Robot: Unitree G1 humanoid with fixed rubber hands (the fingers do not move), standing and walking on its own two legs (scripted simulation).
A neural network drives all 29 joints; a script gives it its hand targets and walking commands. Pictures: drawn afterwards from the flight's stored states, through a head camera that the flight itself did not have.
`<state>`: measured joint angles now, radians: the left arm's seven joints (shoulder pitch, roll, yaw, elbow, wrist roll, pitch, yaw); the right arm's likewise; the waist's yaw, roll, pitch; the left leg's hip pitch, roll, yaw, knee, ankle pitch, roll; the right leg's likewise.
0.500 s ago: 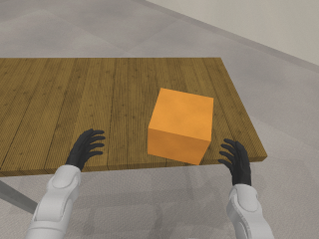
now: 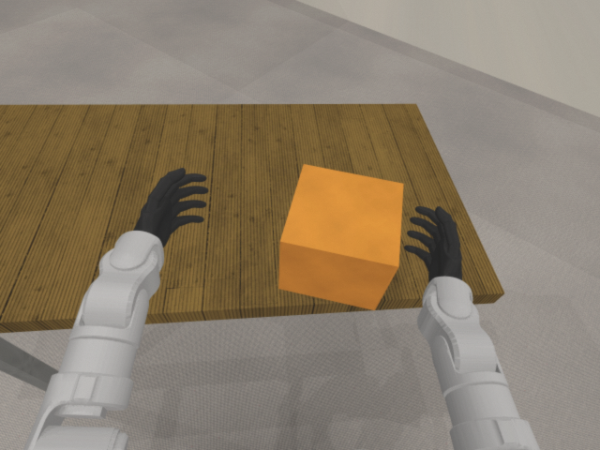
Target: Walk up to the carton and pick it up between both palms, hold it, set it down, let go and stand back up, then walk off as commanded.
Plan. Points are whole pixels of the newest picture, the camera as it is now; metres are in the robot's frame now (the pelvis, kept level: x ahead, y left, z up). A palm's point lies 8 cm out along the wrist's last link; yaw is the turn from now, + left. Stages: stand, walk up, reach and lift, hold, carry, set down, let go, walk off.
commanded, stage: reach and lift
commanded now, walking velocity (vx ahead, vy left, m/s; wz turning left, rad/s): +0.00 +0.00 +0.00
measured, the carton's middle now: (339, 237) +0.43 -0.05 -0.03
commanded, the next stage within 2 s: none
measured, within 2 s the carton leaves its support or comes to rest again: neither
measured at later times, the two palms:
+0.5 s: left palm (169, 180) +0.42 +0.19 +0.11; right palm (440, 227) +0.37 -0.17 +0.08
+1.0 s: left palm (188, 208) +0.43 +0.18 +0.04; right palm (424, 256) +0.37 -0.17 +0.01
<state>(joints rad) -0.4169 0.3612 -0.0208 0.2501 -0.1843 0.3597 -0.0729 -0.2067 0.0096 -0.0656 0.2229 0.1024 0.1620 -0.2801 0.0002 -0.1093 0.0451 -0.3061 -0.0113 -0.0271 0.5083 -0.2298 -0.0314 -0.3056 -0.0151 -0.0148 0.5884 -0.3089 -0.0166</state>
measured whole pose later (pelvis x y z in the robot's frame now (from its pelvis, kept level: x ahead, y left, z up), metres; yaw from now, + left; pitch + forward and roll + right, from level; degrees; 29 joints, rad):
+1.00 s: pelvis +0.01 +0.01 -0.01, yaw -2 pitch +14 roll -1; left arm -0.81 0.29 -0.12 1.23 -0.18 -0.22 -0.04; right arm -0.65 -0.01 -0.23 1.11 0.10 -0.20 -0.26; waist -0.05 -0.05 -0.16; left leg -0.60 0.03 -0.03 0.62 -0.27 -0.03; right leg -0.54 0.03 -0.01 0.57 -0.27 -0.01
